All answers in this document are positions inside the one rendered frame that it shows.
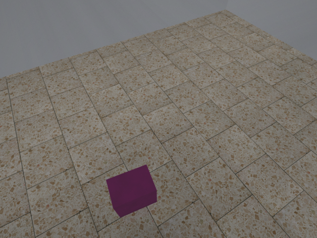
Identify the carton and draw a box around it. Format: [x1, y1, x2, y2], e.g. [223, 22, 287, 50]
[106, 165, 157, 217]

